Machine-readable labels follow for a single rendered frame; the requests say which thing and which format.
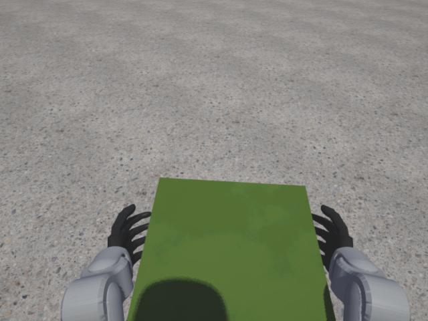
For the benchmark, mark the left robot hand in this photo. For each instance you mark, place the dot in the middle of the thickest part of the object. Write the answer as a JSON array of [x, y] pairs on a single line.
[[121, 236]]

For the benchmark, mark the left robot forearm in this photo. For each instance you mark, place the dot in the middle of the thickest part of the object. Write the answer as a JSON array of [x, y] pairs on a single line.
[[102, 288]]

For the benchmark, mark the right robot forearm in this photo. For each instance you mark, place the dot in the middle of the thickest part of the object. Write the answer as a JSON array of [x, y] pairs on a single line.
[[364, 289]]

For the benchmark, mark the right robot hand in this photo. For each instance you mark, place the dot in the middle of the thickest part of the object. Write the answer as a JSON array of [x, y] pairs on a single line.
[[337, 236]]

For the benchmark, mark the carton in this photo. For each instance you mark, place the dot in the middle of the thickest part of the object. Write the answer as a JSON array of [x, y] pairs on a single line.
[[230, 251]]

